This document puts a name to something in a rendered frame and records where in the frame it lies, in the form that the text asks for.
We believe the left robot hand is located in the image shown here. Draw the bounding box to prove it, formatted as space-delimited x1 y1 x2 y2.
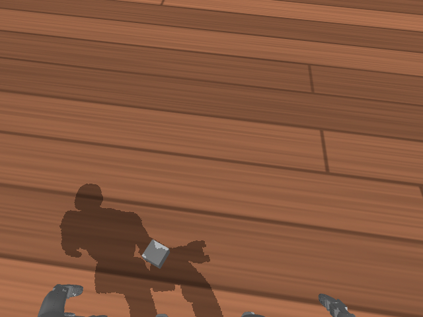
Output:
38 284 108 317

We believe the right robot hand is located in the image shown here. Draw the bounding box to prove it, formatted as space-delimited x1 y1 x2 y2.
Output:
319 293 356 317

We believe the small box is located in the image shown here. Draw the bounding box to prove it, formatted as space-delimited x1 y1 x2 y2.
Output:
142 239 170 269

